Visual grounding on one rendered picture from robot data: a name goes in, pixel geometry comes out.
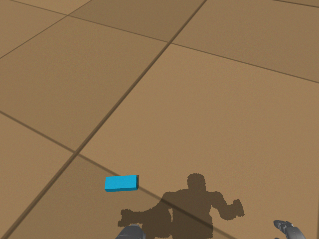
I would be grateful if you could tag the carton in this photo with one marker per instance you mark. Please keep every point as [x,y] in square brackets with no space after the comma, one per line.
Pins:
[121,183]

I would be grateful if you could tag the right robot hand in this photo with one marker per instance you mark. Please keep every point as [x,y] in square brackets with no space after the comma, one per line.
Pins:
[289,230]

